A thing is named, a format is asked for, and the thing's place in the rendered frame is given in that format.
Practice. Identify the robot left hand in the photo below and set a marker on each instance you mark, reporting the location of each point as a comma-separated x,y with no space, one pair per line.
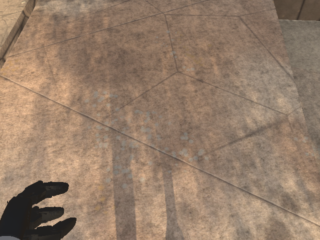
19,219

